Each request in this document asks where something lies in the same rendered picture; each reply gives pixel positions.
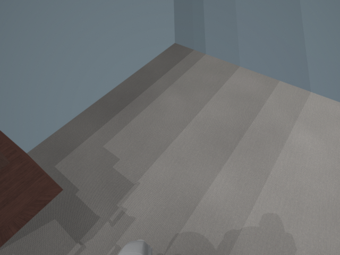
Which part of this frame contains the cabinet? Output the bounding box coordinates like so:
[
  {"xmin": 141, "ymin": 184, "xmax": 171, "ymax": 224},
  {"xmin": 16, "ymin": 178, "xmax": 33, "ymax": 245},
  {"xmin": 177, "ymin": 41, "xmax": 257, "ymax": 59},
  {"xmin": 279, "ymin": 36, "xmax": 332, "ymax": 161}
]
[{"xmin": 0, "ymin": 130, "xmax": 63, "ymax": 247}]

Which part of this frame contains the left robot thigh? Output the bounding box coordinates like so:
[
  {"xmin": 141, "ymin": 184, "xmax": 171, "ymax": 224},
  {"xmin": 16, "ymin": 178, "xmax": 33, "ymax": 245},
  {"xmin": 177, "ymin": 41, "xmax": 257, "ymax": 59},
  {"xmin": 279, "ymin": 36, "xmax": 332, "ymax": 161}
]
[{"xmin": 118, "ymin": 241, "xmax": 152, "ymax": 255}]

